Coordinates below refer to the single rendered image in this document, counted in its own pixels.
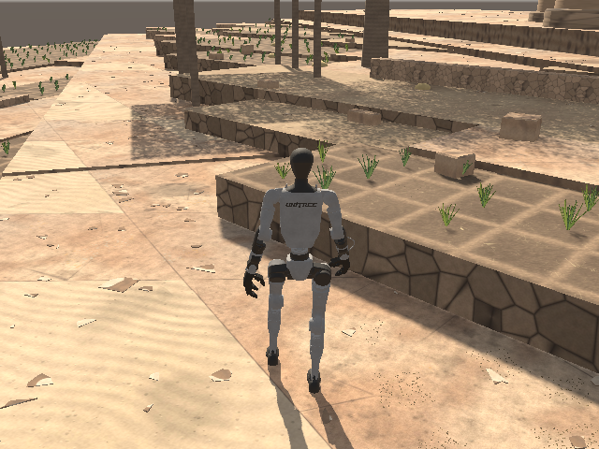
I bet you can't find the robot left shin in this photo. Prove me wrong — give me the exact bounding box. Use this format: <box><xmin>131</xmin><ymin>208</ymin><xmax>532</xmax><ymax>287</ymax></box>
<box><xmin>268</xmin><ymin>294</ymin><xmax>281</xmax><ymax>354</ymax></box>

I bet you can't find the right robot forearm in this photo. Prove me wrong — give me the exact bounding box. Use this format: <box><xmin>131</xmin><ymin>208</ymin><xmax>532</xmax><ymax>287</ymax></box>
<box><xmin>334</xmin><ymin>227</ymin><xmax>349</xmax><ymax>260</ymax></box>

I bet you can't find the robot right upper arm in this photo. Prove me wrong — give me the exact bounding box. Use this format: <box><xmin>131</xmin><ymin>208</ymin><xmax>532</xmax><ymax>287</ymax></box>
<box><xmin>320</xmin><ymin>189</ymin><xmax>344</xmax><ymax>239</ymax></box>

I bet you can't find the right robot thigh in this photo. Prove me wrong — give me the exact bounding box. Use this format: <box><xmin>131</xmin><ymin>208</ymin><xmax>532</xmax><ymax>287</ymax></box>
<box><xmin>309</xmin><ymin>262</ymin><xmax>331</xmax><ymax>335</ymax></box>

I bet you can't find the robot right hand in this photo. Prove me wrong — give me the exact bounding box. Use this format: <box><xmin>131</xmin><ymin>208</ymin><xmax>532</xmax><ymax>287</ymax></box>
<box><xmin>329</xmin><ymin>255</ymin><xmax>350</xmax><ymax>276</ymax></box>

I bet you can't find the robot left hand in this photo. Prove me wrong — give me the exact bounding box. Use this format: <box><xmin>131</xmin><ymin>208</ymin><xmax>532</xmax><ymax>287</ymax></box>
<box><xmin>243</xmin><ymin>271</ymin><xmax>265</xmax><ymax>298</ymax></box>

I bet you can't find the left robot forearm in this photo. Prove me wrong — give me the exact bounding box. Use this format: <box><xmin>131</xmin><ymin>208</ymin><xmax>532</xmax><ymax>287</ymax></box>
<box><xmin>245</xmin><ymin>227</ymin><xmax>266</xmax><ymax>274</ymax></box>

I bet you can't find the robot left upper arm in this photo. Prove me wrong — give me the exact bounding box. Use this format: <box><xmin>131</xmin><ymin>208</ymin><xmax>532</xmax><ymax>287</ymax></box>
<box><xmin>257</xmin><ymin>188</ymin><xmax>282</xmax><ymax>241</ymax></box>

